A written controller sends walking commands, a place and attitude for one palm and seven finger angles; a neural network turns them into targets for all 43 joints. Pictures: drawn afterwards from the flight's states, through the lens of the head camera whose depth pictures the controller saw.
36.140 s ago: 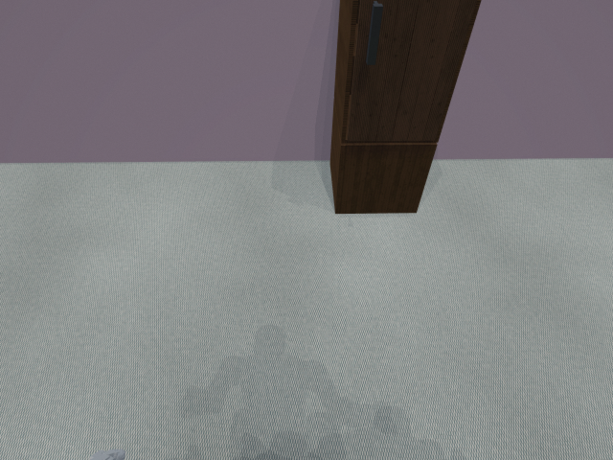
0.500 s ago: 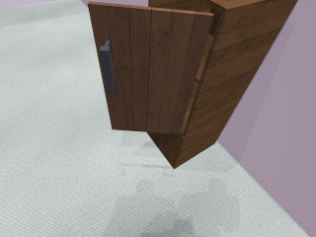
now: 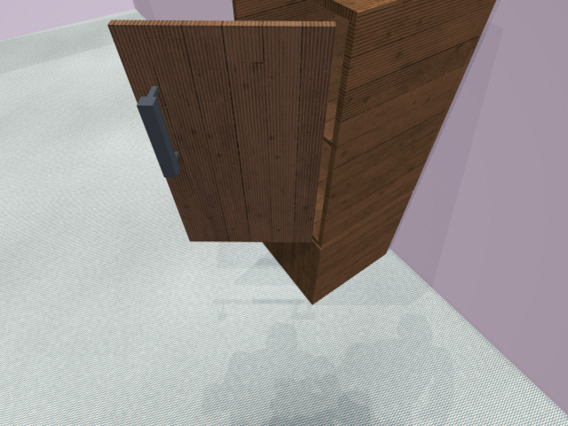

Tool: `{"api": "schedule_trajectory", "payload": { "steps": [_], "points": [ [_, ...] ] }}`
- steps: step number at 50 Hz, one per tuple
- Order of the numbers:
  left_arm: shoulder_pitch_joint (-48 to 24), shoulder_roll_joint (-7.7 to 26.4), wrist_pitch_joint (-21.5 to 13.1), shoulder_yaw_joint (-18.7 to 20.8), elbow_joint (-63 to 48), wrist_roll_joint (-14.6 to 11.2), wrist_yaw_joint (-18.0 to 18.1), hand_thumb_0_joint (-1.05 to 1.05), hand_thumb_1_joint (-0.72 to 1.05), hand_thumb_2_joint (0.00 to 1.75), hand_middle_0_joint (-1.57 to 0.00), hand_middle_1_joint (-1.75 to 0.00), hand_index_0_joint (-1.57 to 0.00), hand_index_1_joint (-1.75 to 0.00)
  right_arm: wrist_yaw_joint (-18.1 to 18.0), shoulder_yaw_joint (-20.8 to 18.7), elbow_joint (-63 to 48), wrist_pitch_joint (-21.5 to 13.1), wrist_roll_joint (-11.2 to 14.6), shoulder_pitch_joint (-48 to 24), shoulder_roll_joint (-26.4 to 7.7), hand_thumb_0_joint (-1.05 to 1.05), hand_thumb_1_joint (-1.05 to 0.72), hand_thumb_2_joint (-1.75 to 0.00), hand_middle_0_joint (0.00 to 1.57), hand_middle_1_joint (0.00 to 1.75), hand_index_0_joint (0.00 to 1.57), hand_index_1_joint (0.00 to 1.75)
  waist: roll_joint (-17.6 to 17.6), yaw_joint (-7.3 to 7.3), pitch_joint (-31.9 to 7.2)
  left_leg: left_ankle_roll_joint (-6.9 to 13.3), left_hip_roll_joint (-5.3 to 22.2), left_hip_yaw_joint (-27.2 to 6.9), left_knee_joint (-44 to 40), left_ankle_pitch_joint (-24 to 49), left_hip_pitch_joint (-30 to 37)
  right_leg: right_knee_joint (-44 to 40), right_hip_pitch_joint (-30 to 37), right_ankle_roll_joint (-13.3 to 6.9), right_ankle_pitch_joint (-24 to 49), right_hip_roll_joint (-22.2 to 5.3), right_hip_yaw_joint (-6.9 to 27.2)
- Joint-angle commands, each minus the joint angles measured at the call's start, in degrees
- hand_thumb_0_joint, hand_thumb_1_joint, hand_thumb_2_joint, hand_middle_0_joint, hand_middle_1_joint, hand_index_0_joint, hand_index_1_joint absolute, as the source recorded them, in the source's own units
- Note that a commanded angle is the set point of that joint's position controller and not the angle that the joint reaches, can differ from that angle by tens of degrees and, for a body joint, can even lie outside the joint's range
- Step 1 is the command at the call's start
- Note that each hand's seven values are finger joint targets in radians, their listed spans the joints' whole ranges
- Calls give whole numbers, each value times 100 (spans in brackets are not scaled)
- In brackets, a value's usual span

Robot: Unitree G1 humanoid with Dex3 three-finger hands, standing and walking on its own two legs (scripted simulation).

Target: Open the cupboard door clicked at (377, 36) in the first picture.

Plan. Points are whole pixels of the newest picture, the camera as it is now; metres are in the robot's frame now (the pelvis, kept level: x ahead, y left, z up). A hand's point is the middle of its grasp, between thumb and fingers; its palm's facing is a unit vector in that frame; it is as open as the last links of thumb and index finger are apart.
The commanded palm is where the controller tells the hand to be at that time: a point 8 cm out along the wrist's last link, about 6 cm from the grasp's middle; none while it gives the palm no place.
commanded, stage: come to a stop and stand still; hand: left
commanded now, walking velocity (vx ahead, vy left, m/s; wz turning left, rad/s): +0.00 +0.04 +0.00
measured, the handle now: (163, 133) +0.59 +0.27 +0.06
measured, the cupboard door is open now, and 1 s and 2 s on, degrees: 54 54 54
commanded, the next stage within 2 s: look again from close up in 0.50 s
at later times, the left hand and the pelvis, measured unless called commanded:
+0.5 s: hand out of the picture -0.02 +0.23 -0.17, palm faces -0.02 -0.96 -0.26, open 7.4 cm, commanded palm none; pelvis -0.02 +0.04 +0.00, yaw -2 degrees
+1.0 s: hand out of the picture +0.00 +0.17 -0.17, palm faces -0.03 -0.98 -0.21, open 7.3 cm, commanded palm none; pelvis -0.01 +0.00 +0.00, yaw -2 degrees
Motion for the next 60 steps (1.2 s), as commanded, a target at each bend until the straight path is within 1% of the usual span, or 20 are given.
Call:
{"api": "schedule_trajectory", "payload": {
  "steps": [1, 2, 3, 4, 5, 6, 7, 8, 9, 10, 11, 12, 15, 19, 21, 29, 38, 42, 57, 60],
  "points": [
    [255, 1116, -35, 287, -89, -43, 55, 0, 90, 90, -20, -30, -20, -30, -16, 15, -176, -189, -8, 411, -191, 0, -90, -90, 20, 30, 20, 30, -811, 33, -507, 32, 15, 64, -1774, 1049, 528, -412, 458, -613, 3034, -1293, 982],
    [220, 1012, -25, 251, -91, -81, 39, 0, 90, 90, -20, -30, -20, -30, -19, 21, -115, -236, -21, 545, -260, 0, -90, -90, 20, 30, 20, 30, -607, -5, -525, 106, 146, -31, -2201, 1680, 975, -285, 128, -401, 2396, -1083, 853],
    [259, 809, -2, 209, -117, -89, 10, 0, 90, 90, -20, -30, -20, -30, -26, -2, -131, -280, -40, 499, -425, 0, -90, -90, 20, 30, 20, 30, 30, 56, -568, 306, 627, -522, -2214, 2386, 1210, -134, -256, -145, 1436, -699, 623],
    [742, 730, -157, 115, -37, -58, 256, 0, 90, 90, -20, -30, -20, -30, -2, -47, -626, -370, -21, 155, -705, 0, -90, -90, 20, 30, 20, 30, 794, 107, -626, 225, 784, -14, -1153, 2744, 772, -76, 40, -120, 2478, -796, 731],
    [594, 990, -208, 194, -332, -9, 263, 0, 90, 90, -20, -30, -20, -30, 15, 39, -745, -379, -78, 593, -324, 0, -90, -90, 20, 30, 20, 30, 557, -41, -1058, 270, 552, -78, -1173, 1862, 369, 127, 409, -343, 2634, -970, 1064],
    [406, 1051, -128, 145, -350, -3, 234, 0, 90, 90, -20, -30, -20, -30, 14, 93, -791, -410, -37, 547, -266, 0, -90, -90, 20, 30, 20, 30, 840, -66, -767, 275, 519, -222, -1561, 1930, 395, 385, 73, -358, 1846, -900, 791],
    [444, 906, -52, 103, -381, -16, 186, 0, 90, 90, -20, -30, -20, -30, 22, 107, -833, -438, -54, 581, -367, 0, -90, -90, 20, 30, 20, 30, 1333, -25, -665, 393, 759, -592, -1879, 2745, 461, 608, -187, -225, 846, -471, 442],
    [465, 758, -3, 38, -367, -17, 135, 0, 90, 90, -20, -30, -20, -30, 1, 136, -905, -438, -75, 550, -481, 0, -90, -90, 20, 30, 20, 30, 1796, 53, -452, 613, 1007, -827, -2126, 3172, 343, 679, -287, -64, -291, -124, 94],
    [523, 675, 22, 5, -323, -18, 107, 0, 90, 90, -20, -30, -20, -30, -39, 136, -942, -432, -72, 521, -542, 0, -90, -90, 20, 30, 20, 30, 1535, 82, -213, 748, 1062, -901, -2231, 3169, 215, 658, -356, -14, -634, 7, 52],
    [581, 622, 34, -21, -291, -22, 77, 0, 90, 90, -20, -30, -20, -30, -60, 143, -990, -426, -62, 476, -575, 0, -90, -90, 20, 30, 20, 30, 1081, 126, -76, 797, 1024, -859, -2242, 2754, 91, 518, -326, -19, -547, 3, 100],
    [640, 589, 33, -40, -252, -28, 49, 0, 90, 90, -20, -30, -20, -30, -58, 153, -1033, -420, -54, 401, -572, 0, -90, -90, 20, 30, 20, 30, 635, 151, -7, 766, 903, -766, -2248, 2077, -26, 300, -263, -35, -286, -37, 208],
    [670, 594, 29, -62, -227, -32, 24, 0, 90, 90, -20, -30, -20, -30, -44, 161, -1056, -421, -47, 389, -556, 0, -90, -90, 20, 30, 20, 30, 355, 130, 65, 694, 775, -715, -2355, 1295, -126, 112, -269, -57, -151, -98, 348],
    [655, 631, 15, -68, -185, -17, -20, 0, 90, 90, -20, -30, -20, -30, -21, 149, -986, -438, -67, 448, -558, 0, -90, -90, 20, 30, 20, 30, 92, 63, 153, 617, 642, -684, -2612, 397, -112, -55, -405, -49, -132, -178, 503],
    [803, 632, -3, -80, -89, -13, -33, 0, 90, 90, -20, -30, -20, -30, -16, 183, -826, -470, -73, 484, -583, 0, -90, -90, 20, 30, 20, 30, 211, 83, 127, 621, 634, -680, -2815, 136, -96, -146, -390, -34, -107, -206, 536],
    [861, 624, -22, -92, -34, -17, -38, 0, 90, 90, -20, -30, -20, -30, -14, 197, -747, -482, -68, 521, -565, 0, -90, -90, 20, 30, 20, 30, 72, 71, 62, 611, 614, -623, -2789, 203, -11, -236, -395, -28, -90, -240, 588],
    [899, 599, -107, -115, 182, -43, -23, 0, 90, 90, -20, -30, -20, -30, -36, 272, -351, -548, -42, 695, -422, 0, -90, -90, 20, 30, 20, 30, -52, 43, -183, 558, 555, -373, -2493, 1292, 435, -383, -300, -30, 419, -363, 721],
    [883, 514, -137, -110, 380, -57, -2, 0, 90, 90, -20, -30, -20, -30, -62, 298, 19, -531, -39, 819, -215, 0, -90, -90, 20, 30, 20, 30, -61, 35, -52, 475, 536, -243, -2354, 1509, 501, -496, -299, -79, 508, -379, 785],
    [887, 476, -138, -103, 442, -70, -4, 0, 90, 90, -20, -30, -20, -30, -82, 303, 119, -539, -43, 839, -168, 0, -90, -90, 20, 30, 20, 30, 127, 41, -51, 453, 552, -215, -2349, 1596, 535, -495, -287, -94, 617, -364, 789],
    [895, 480, -180, -67, 448, -66, 9, 0, 90, 90, -20, -30, -20, -30, -109, 290, 241, -542, -44, 866, -115, 0, -90, -90, 20, 30, 20, 30, 6, 35, -234, 389, 587, -110, -2219, 2026, 772, -496, -53, -136, 1374, -392, 776],
    [855, 502, -178, -59, 451, -63, 13, 0, 90, 90, -20, -30, -20, -30, -112, 291, 262, -524, -45, 859, -100, 0, -90, -90, 20, 30, 20, 30, -35, 19, -114, 361, 584, -89, -2226, 1954, 730, -544, -83, -145, 1338, -390, 779]
  ]
}}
